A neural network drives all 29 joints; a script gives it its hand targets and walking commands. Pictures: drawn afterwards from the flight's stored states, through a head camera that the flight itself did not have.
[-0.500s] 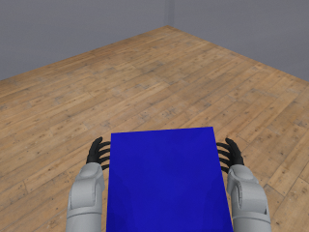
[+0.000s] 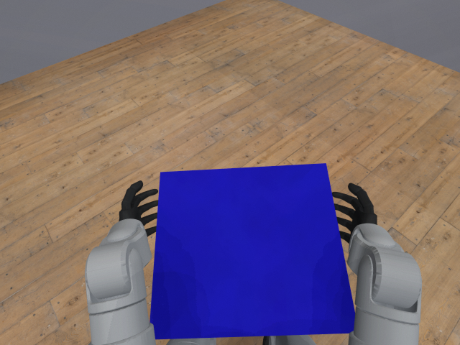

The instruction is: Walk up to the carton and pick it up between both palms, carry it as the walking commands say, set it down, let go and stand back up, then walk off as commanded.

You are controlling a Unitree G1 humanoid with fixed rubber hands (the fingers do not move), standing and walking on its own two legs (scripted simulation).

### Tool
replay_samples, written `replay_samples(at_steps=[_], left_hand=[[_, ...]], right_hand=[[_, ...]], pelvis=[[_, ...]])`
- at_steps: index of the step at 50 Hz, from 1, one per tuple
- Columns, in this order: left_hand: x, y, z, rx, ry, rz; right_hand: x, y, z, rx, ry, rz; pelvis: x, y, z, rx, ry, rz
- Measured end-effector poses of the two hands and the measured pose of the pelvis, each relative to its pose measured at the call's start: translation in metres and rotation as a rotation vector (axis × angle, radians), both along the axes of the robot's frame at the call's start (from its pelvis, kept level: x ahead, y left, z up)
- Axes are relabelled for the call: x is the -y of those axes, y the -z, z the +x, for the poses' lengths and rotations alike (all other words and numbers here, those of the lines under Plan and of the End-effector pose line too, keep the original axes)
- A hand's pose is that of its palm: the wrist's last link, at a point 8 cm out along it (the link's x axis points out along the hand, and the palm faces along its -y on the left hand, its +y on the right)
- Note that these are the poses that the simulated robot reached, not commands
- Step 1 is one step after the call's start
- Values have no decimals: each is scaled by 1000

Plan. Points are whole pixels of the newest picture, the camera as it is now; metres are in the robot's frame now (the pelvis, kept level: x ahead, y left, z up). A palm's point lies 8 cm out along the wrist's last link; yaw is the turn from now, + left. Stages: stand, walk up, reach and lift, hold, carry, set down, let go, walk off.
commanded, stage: carry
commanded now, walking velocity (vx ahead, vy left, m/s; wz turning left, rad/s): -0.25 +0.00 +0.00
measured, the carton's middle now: (246, 249) +0.28 +0.00 -0.01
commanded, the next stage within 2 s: none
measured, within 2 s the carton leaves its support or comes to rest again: neither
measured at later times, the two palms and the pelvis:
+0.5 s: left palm (93, 335) +0.13 +0.19 +0.08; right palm (378, 330) +0.14 -0.16 +0.07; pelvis -0.14 +0.01 +0.00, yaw -2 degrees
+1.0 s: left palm out of the picture -0.10 +0.24 +0.09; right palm out of the picture -0.08 -0.12 +0.10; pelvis -0.36 +0.04 +0.01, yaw -1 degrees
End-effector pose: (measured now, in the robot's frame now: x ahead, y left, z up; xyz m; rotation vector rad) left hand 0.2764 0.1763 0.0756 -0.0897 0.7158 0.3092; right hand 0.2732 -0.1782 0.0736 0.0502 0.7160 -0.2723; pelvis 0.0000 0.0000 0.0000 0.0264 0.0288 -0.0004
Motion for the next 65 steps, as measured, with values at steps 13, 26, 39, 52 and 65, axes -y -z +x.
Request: replay_samples(at_steps=[13, 26, 39, 52, 65], left_hand=[[-38, 9, -78, -17, -14, -26], [-11, 0, -154, 3, -25, 8], [-20, -7, -248, 78, 75, -17], [-55, -15, -396, 77, -76, -23], [-10, -23, -496, 43, 78, 11]], right_hand=[[-38, -1, -70, -19, -19, -14], [-11, 3, -145, -1, -16, 11], [-21, -19, -269, 72, 58, -33], [-57, -26, -370, 70, -70, -25], [-12, -17, -524, 34, 89, 18]], pelvis=[[-26, -3, -65, -7, -2, -40], [-5, -5, -152, -20, 25, -63], [-29, 0, -260, -21, -1, -15], [-33, -6, -383, -5, 24, -58], [-30, -13, -504, 1, 24, -10]])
